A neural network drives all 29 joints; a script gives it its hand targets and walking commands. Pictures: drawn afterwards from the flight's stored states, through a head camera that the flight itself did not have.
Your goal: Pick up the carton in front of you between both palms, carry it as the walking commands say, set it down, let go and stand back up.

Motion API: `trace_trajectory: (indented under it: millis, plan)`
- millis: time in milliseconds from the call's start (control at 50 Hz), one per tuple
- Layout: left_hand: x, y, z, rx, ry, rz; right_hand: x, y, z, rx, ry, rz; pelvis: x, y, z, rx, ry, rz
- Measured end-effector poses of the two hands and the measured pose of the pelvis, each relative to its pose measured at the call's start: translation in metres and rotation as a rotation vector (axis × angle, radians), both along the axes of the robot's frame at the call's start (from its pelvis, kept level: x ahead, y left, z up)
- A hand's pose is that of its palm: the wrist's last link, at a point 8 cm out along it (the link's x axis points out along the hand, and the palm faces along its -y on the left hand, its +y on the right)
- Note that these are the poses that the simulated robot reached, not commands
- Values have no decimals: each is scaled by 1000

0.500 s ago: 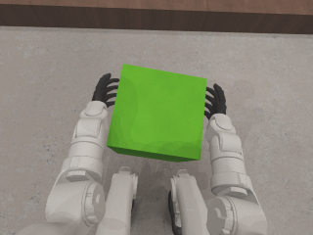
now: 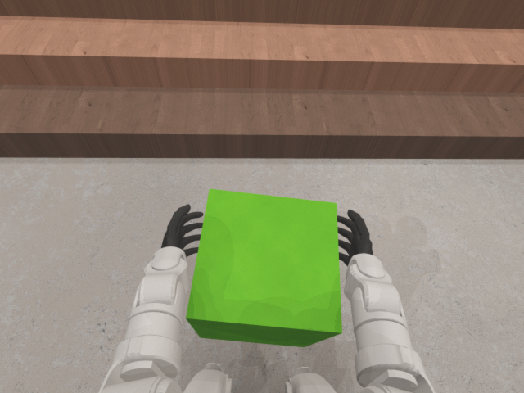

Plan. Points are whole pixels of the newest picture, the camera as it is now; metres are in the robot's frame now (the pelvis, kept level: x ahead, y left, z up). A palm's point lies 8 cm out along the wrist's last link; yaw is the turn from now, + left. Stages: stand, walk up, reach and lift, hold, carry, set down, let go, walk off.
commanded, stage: reach and lift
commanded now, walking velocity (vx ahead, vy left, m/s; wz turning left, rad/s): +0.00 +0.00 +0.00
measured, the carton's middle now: (262, 276) +0.32 +0.00 -0.10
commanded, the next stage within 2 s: hold in 1.34 s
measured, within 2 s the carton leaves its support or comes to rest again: neither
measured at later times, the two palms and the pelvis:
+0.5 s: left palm (158, 242) +0.30 +0.14 +0.08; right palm (386, 239) +0.31 -0.15 +0.09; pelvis +0.01 -0.01 +0.06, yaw +0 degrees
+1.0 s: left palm (155, 230) +0.31 +0.15 +0.09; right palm (386, 230) +0.32 -0.15 +0.10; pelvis +0.02 +0.00 +0.06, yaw +0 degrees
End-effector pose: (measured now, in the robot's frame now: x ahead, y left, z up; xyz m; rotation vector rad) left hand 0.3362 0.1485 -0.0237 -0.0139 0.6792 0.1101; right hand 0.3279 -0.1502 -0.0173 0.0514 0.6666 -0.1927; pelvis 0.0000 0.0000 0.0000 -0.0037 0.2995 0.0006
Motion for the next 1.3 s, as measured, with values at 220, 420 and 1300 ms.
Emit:
trace_trajectory:
  millis: [220, 420, 1300]
  plan:
    - [-19, -3, 68, 14, -16, 28, -8, -3, 66, -17, -14, 45, 14, -5, 43, 5, -187, 2]
    - [-31, -4, 106, 46, -9, 21, -16, -4, 105, -42, -7, 78, 13, -8, 58, 6, -335, 4]
    - [-26, -2, 123, 66, 3, 1, -12, -2, 122, -67, 3, 96, 22, -4, 66, 6, -395, -1]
